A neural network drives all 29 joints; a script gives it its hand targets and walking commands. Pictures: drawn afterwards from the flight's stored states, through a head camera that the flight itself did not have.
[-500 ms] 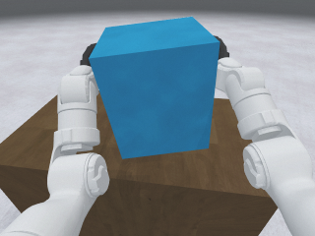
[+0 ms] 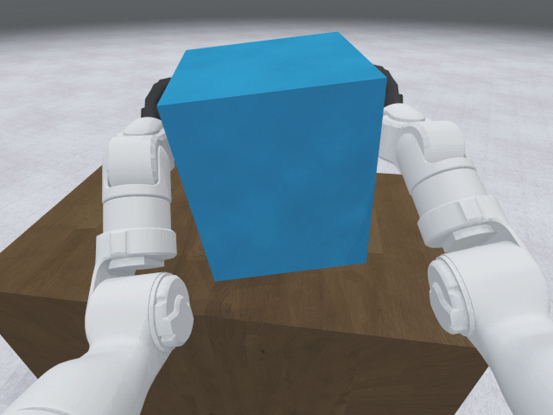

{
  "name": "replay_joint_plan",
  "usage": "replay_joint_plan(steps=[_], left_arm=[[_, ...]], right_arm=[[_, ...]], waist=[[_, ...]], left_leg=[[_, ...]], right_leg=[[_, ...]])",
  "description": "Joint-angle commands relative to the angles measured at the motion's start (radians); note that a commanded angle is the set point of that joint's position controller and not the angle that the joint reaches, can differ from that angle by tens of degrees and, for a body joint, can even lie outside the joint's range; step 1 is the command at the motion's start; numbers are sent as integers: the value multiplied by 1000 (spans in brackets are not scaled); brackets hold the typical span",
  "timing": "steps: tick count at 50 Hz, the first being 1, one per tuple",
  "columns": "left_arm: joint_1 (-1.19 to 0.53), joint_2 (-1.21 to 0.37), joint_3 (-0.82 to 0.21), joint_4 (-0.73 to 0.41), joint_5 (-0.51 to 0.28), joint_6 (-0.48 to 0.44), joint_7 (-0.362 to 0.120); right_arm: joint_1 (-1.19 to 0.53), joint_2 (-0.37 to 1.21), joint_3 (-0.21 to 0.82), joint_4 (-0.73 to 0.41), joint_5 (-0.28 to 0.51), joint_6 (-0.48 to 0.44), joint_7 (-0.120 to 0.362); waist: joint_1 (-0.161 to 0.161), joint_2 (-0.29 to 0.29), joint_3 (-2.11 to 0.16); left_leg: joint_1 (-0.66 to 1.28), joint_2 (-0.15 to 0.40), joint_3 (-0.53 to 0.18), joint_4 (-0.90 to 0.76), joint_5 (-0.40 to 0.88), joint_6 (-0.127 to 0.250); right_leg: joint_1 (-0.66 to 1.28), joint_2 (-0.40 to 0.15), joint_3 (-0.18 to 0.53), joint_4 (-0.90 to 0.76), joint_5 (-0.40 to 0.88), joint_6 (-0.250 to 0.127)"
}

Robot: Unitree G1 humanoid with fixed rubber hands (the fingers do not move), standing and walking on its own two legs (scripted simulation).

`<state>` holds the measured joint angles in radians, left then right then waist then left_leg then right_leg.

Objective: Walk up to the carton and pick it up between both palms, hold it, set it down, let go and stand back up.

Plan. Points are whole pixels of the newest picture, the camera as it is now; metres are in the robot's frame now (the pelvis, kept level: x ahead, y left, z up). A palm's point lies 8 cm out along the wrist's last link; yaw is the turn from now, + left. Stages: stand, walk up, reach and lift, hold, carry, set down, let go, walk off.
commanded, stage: hold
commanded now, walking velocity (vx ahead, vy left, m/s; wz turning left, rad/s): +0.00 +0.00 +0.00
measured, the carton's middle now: (276, 156) +0.37 +0.00 +0.26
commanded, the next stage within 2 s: none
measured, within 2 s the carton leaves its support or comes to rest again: neither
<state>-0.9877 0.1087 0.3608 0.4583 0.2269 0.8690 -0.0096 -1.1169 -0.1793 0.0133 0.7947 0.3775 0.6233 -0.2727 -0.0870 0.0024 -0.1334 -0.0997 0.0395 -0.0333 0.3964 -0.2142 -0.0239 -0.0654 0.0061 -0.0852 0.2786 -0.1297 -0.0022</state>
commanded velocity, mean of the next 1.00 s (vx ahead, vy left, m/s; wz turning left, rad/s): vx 0.00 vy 0.00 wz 0.00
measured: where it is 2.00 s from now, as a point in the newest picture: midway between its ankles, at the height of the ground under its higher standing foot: outside the picture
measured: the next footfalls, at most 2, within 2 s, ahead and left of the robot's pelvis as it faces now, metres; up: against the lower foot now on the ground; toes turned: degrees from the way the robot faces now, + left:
none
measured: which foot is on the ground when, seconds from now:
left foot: down 0.00-1.00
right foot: down 0.00-1.00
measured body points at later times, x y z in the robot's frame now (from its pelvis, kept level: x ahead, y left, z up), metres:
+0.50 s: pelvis +0.00 +0.00 +0.00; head -0.09 +0.02 +0.44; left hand +0.39 +0.16 +0.30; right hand +0.39 -0.15 +0.31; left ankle +0.01 +0.13 -0.75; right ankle +0.02 -0.12 -0.75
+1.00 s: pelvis +0.00 +0.00 +0.00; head -0.09 +0.02 +0.44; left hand +0.39 +0.16 +0.30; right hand +0.38 -0.15 +0.31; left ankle +0.01 +0.13 -0.75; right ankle +0.02 -0.12 -0.75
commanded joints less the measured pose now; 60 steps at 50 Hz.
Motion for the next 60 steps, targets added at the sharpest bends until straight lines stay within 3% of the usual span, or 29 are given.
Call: replay_joint_plan(steps=[1, 37, 38, 40, 43, 45, 47, 48, 50, 55, 56, 60], left_arm=[[-791, -592, -353, -147, -188, -86, -143], [-796, -593, -347, -127, -188, -87, -144], [-787, -588, -350, -172, -188, -92, -141], [-768, -602, -351, -181, -200, -88, -142], [-784, -587, -361, -190, -192, -91, -143], [-776, -585, -345, -153, -165, -83, -141], [-755, -585, -336, -124, -155, -75, -148], [-753, -598, -357, -153, -165, -77, -147], [-756, -591, -345, -145, -176, -78, -147], [-775, -582, -326, -115, -164, -84, -135], [-780, -594, -337, -99, -168, -85, -135], [-836, -601, -365, -169, -190, -107, -122]], right_arm=[[-780, 680, 191, -299, 171, -19, 126], [-791, 677, 181, -286, 168, -19, 129], [-751, 679, 178, -281, 173, -18, 126], [-784, 672, 197, -330, 190, -23, 115], [-772, 704, 215, -331, 191, -24, 117], [-780, 667, 192, -291, 182, -23, 120], [-763, 650, 174, -264, 162, -22, 123], [-752, 653, 176, -284, 173, -28, 125], [-778, 659, 183, -297, 167, -28, 125], [-794, 672, 181, -265, 173, -27, 135], [-802, 660, 175, -245, 165, -29, 138], [-804, 694, 177, -262, 162, -36, 146]], waist=[[-7, 46, -340], [-5, 46, -338], [-28, 39, -350], [-27, 30, -375], [-18, 21, -383], [-14, 45, -303], [-23, 56, -288], [-29, 70, -305], [-27, 31, -335], [6, 38, -301], [-3, 47, -292], [-1, 49, -379]], left_leg=[[-53, -91, 12, -72, 234, -37], [-61, -90, 12, -76, 218, -35], [-44, -85, 9, -68, 244, -29], [-23, -89, 3, -55, 277, -37], [-30, -93, 10, -62, 240, -22], [-58, -86, 4, -77, 223, -27], [-66, -84, 12, -87, 177, -28], [-57, -83, 7, -81, 212, -34], [-26, -79, 1, -80, 204, -29], [-82, -87, 10, -85, 176, -20], [-86, -83, 10, -101, 146, -17], [-69, -85, 7, -92, 146, -18]], right_leg=[[220, 78, 65, 11, 203, 40], [212, 78, 67, 8, 185, 38], [212, 69, 69, 7, 216, 36], [224, 70, 70, 13, 258, 35], [215, 68, 75, 8, 239, 49], [205, 71, 71, 1, 209, 40], [202, 65, 70, -2, 161, 37], [208, 67, 70, 3, 199, 35], [194, 72, 60, 1, 181, 32], [190, 64, 71, -6, 144, 37], [182, 68, 70, -8, 114, 36], [182, 66, 70, 3, 119, 30]])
